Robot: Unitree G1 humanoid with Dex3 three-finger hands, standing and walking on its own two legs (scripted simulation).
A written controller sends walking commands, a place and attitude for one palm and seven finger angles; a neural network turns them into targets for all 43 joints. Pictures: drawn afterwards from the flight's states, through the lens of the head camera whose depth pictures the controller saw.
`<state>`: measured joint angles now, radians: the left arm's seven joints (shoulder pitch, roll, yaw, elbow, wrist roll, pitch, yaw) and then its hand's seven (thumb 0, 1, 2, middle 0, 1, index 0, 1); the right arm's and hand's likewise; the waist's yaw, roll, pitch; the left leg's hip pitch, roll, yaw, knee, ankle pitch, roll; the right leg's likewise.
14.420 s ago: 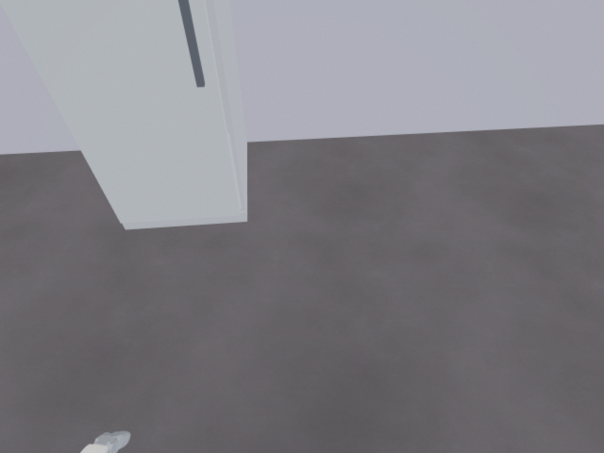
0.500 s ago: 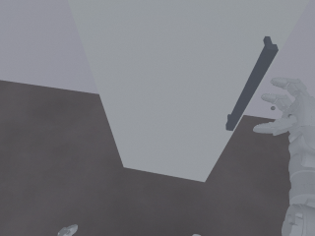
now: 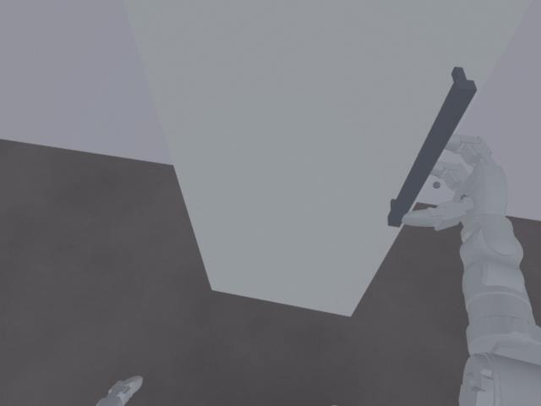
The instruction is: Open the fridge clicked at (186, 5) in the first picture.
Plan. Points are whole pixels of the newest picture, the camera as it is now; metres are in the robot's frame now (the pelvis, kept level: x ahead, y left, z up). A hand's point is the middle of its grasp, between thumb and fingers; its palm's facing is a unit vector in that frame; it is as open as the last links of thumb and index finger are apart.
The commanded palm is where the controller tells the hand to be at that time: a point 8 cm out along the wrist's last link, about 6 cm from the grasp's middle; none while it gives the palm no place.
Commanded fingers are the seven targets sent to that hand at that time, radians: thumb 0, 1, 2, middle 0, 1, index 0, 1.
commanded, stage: feel for the door with the fingertips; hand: right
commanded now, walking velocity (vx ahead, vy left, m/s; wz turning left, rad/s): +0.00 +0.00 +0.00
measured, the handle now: (420, 160) +0.49 -0.18 +0.11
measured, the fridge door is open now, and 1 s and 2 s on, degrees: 0 0 0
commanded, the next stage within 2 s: slide the fingers in behind the handle in 0.12 s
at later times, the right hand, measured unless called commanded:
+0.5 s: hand (444, 182) +0.44 -0.21 +0.12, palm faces +0.08 +1.00 +0.01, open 13.7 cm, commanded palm +0.40 -0.25 +0.12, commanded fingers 0.00 0.50 -0.30 0.30 1.20 0.30 1.20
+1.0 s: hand (430, 188) +0.42 -0.18 +0.11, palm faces +0.08 +1.00 +0.01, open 14.0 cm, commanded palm +0.40 -0.23 +0.12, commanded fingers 0.00 0.50 -0.30 0.30 1.20 0.30 1.20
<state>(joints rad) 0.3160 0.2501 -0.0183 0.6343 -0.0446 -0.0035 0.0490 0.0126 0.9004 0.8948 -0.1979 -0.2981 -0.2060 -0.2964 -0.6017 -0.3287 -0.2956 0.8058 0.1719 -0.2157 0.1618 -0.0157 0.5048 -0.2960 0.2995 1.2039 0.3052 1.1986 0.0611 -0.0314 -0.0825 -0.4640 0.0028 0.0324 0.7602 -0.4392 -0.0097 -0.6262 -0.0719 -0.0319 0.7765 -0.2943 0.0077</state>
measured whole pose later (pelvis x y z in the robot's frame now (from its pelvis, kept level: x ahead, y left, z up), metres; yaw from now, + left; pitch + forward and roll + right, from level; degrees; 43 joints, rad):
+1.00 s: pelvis +0.01 +0.00 +0.00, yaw +0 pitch +8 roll +1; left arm 0.31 0.25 -0.01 0.64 -0.05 0.00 0.04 0.01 0.90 0.89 -0.20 -0.30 -0.21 -0.30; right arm -0.56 -0.29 -0.25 0.75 0.18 -0.20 0.13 -0.02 0.51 -0.30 0.30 1.20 0.30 1.20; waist 0.05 -0.03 -0.09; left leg -0.45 0.01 0.04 0.75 -0.45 -0.01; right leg -0.62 -0.07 -0.03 0.77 -0.30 0.01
